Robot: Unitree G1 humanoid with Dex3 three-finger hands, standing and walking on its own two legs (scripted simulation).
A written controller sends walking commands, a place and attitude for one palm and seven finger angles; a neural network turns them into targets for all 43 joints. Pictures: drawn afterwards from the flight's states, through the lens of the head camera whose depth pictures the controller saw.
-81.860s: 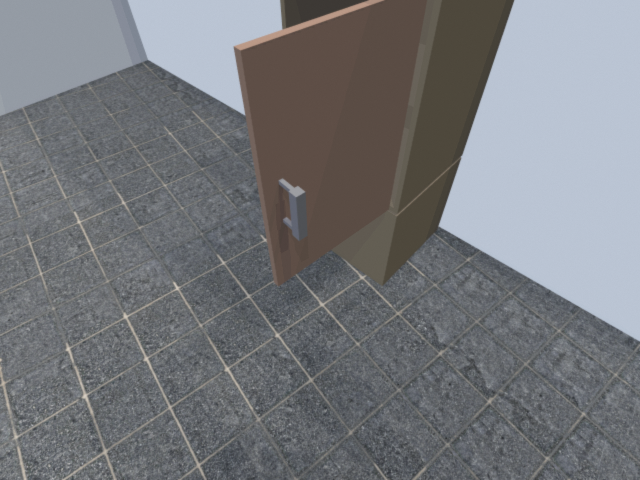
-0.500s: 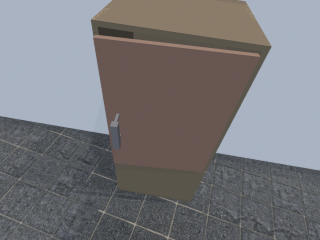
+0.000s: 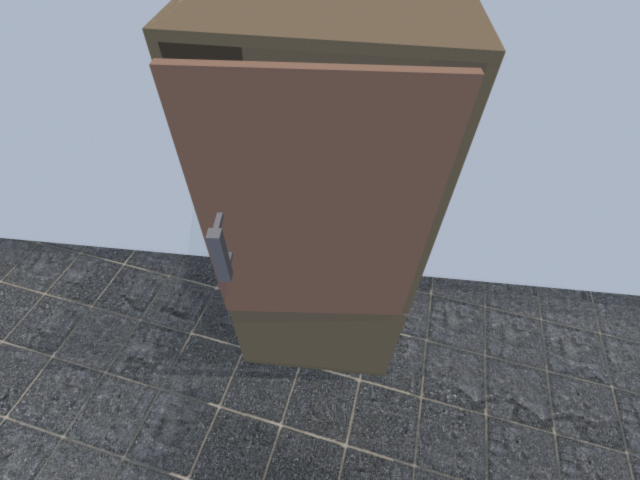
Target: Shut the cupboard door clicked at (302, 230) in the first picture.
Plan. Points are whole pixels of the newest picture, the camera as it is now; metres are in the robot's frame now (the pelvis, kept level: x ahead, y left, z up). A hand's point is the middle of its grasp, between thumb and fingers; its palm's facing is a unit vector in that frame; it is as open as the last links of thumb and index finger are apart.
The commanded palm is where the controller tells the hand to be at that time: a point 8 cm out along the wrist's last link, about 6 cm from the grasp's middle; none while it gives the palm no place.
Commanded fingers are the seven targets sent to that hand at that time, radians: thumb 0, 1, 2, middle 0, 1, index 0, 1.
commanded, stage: come to a stop and stand still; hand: left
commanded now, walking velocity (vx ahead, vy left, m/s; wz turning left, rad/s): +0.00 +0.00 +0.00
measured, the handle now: (222, 247) +0.50 +0.21 -0.07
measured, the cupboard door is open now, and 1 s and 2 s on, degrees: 5 5 5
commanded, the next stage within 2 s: look again from close up in 0.40 s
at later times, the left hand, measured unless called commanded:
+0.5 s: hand out of the picture -0.08 +0.15 -0.17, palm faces +0.04 -0.99 -0.13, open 7.4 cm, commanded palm none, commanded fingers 0.00 0.90 0.90 -0.20 -0.30 -0.20 -0.30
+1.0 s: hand out of the picture +0.00 +0.21 -0.17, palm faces +0.02 -0.98 -0.19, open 7.3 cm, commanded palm none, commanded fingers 0.00 0.90 0.90 -0.20 -0.30 -0.20 -0.30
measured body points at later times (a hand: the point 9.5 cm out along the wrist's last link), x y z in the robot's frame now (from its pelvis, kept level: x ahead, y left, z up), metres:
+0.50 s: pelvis -0.02 +0.01 +0.00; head -0.01 +0.02 +0.45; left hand -0.08 +0.21 -0.16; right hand -0.04 -0.21 -0.15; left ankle +0.06 +0.10 -0.73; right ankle -0.03 -0.10 -0.73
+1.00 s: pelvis -0.02 +0.04 +0.00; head -0.03 +0.06 +0.45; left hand +0.00 +0.27 -0.16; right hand +0.01 -0.19 -0.14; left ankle +0.05 +0.10 -0.73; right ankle -0.03 -0.10 -0.73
